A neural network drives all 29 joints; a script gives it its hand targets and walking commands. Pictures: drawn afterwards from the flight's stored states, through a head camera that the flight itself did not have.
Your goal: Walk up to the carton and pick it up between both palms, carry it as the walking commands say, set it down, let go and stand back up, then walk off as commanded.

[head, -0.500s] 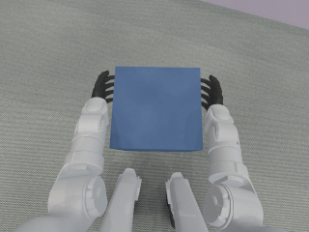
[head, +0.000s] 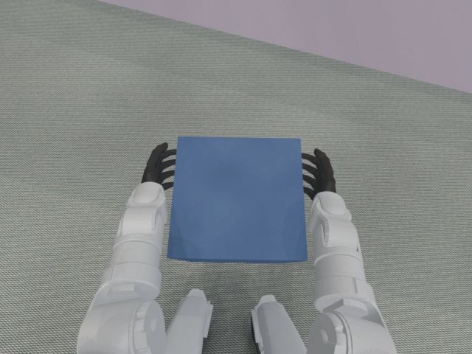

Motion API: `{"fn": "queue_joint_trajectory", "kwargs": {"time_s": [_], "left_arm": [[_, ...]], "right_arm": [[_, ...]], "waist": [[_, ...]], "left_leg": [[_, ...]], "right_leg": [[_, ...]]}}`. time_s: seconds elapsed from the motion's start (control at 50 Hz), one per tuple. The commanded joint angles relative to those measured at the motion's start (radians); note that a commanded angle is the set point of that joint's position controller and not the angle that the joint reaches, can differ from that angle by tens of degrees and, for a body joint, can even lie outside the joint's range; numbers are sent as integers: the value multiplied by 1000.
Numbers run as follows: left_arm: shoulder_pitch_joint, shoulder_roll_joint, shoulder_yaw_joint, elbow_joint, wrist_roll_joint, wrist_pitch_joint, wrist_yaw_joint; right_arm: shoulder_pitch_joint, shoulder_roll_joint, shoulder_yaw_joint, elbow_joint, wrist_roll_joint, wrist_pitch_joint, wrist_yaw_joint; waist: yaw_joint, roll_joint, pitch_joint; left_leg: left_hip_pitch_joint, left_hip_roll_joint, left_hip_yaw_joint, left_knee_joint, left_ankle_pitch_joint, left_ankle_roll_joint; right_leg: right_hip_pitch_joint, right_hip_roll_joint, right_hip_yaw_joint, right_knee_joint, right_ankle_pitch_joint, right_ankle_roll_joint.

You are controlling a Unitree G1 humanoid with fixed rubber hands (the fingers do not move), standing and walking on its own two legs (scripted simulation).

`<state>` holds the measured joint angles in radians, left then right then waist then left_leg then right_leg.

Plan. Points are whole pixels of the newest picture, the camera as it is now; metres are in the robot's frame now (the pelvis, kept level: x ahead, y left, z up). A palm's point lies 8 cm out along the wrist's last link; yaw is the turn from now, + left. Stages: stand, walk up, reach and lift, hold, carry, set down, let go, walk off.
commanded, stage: reach and lift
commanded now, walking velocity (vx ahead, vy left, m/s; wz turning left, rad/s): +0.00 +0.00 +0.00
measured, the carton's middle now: (237, 209) +0.37 +0.00 -0.12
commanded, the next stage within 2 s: none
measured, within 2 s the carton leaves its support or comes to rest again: neither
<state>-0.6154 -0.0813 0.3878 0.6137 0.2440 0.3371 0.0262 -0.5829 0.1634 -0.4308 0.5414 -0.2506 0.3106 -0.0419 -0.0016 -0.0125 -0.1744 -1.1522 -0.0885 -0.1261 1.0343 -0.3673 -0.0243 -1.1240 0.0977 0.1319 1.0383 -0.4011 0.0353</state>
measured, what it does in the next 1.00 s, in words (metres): rises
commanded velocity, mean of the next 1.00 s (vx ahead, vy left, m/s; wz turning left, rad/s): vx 0.00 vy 0.00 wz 0.00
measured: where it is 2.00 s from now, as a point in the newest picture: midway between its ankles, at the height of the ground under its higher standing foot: (228, 349)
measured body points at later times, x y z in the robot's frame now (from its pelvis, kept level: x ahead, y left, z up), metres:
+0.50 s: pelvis +0.02 +0.00 +0.06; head +0.11 +0.01 +0.50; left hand +0.37 +0.15 +0.02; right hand +0.37 -0.15 +0.03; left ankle +0.05 +0.12 -0.65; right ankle +0.04 -0.13 -0.65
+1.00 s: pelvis +0.03 +0.00 +0.09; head +0.04 +0.00 +0.54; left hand +0.36 +0.15 +0.09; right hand +0.35 -0.15 +0.10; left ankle +0.05 +0.12 -0.65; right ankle +0.04 -0.13 -0.65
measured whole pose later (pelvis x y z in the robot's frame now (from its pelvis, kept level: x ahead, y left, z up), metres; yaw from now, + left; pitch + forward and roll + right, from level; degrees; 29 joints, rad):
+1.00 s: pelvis +0.03 +0.00 +0.09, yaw +0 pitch +4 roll +0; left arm -0.35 -0.16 0.31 0.42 0.30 0.55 0.02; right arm -0.35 0.18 -0.32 0.41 -0.30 0.54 -0.01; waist -0.01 -0.01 -0.07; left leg -0.32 -0.05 -0.13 0.44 -0.19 -0.01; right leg -0.30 0.05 0.15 0.46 -0.22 0.01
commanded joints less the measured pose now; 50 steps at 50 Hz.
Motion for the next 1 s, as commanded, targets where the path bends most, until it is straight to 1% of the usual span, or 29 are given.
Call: {"fn": "queue_joint_trajectory", "kwargs": {"time_s": [0.0, 0.24, 0.56, 0.8, 0.98], "left_arm": [[-560, -1029, -566, -7, -144, -32, -272], [-464, -1032, -589, -56, -133, -8, -284], [-359, -1017, -599, -101, -125, 42, -289], [-306, -1002, -621, -153, -144, 117, -296], [-275, -995, -657, -228, -180, 193, -300]], "right_arm": [[-540, 995, 595, 74, 128, 6, 260], [-436, 998, 615, 42, 116, 32, 282], [-332, 983, 619, -2, 109, 86, 300], [-272, 995, 642, -45, 136, 158, 302], [-237, 990, 670, -118, 170, 231, 297]], "waist": [[5, 26, -680], [-1, 25, -600], [-8, 22, -455], [-4, 17, -340], [-9, 11, -242]], "left_leg": [[505, -35, 91, -131, 327, 14], [657, -19, 78, -270, 384, 19], [843, -6, 66, -451, 401, 23], [973, -4, 68, -567, 394, 23], [1066, -2, 65, -642, 388, 20]], "right_leg": [[354, 39, -92, -145, 296, -12], [495, 25, -77, -283, 345, -18], [697, 9, -63, -465, 381, -20], [862, 2, -56, -577, 404, -13], [958, -4, -56, -648, 412, -11]]}}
